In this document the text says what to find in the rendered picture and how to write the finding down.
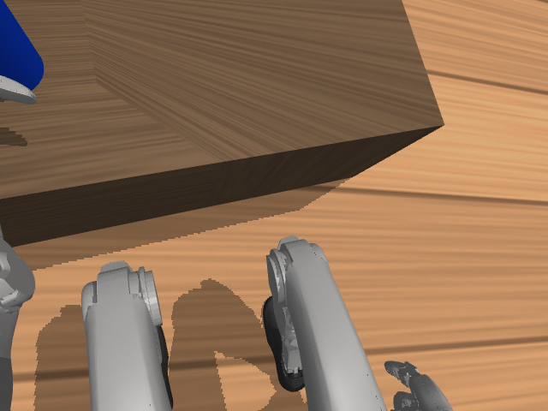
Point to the right robot hand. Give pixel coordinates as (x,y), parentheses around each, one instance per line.
(426,396)

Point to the left robot arm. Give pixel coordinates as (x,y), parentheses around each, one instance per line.
(17,285)

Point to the right robot foot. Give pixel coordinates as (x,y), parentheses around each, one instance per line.
(289,381)

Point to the left robot hand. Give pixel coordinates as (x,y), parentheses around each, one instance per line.
(15,91)

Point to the can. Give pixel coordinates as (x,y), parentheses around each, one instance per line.
(19,60)

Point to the left robot foot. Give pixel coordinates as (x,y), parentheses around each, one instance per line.
(164,363)

